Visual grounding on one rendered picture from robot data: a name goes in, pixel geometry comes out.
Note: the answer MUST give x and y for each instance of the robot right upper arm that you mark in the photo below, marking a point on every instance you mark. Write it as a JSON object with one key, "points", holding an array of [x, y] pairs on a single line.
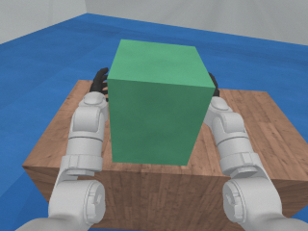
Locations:
{"points": [[254, 204]]}

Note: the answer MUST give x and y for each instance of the left robot hand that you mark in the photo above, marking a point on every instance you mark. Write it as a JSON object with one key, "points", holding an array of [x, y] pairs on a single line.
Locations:
{"points": [[97, 83]]}

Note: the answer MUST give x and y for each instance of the right robot hand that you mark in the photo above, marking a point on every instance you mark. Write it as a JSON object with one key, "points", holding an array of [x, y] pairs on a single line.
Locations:
{"points": [[216, 92]]}

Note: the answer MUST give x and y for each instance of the pedestal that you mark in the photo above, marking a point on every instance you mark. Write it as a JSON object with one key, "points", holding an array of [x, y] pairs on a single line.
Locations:
{"points": [[150, 197]]}

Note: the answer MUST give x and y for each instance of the robot right forearm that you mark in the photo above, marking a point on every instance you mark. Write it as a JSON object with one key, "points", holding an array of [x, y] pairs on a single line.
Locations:
{"points": [[237, 158]]}

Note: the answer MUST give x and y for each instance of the carton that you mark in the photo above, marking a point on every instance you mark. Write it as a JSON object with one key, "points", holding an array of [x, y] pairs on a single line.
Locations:
{"points": [[158, 95]]}

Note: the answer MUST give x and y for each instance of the robot left forearm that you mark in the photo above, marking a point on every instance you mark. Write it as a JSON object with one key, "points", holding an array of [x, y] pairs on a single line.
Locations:
{"points": [[85, 138]]}

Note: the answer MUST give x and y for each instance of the robot left upper arm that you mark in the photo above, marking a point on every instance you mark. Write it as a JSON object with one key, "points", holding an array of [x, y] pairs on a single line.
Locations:
{"points": [[75, 205]]}

